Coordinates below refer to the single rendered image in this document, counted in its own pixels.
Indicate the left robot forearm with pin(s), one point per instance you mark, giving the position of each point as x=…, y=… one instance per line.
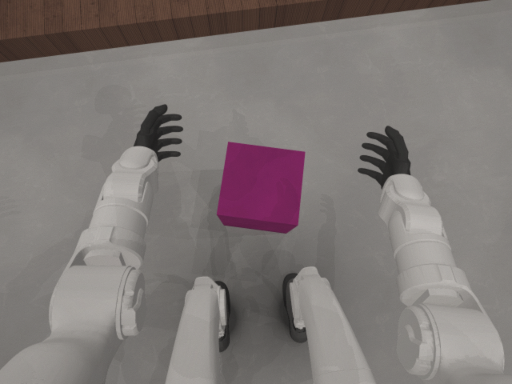
x=117, y=229

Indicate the robot left upper arm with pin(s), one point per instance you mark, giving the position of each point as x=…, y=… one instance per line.
x=95, y=308

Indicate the robot right hand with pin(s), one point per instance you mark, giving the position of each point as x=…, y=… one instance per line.
x=396, y=156

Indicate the carton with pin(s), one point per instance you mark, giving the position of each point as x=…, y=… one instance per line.
x=261, y=188

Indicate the robot thigh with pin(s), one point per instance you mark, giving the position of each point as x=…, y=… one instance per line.
x=195, y=358
x=335, y=354

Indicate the right robot forearm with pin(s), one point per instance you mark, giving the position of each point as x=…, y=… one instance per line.
x=426, y=267

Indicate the robot right upper arm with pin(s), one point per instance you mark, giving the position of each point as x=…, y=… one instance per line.
x=450, y=345

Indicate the right robot thigh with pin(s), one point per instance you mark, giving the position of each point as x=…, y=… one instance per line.
x=335, y=354

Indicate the left robot thigh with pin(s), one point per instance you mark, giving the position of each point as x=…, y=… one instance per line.
x=195, y=358

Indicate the robot left hand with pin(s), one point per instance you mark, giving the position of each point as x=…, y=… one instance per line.
x=150, y=132

